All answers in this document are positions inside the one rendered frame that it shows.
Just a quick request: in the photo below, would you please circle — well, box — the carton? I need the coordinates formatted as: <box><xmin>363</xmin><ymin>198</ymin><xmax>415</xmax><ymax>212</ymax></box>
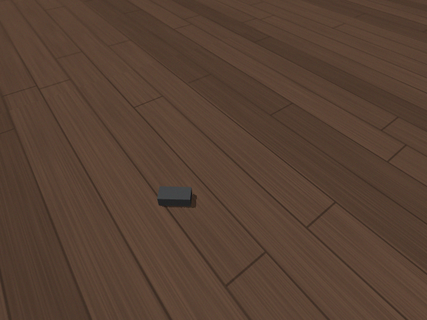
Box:
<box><xmin>157</xmin><ymin>186</ymin><xmax>192</xmax><ymax>206</ymax></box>

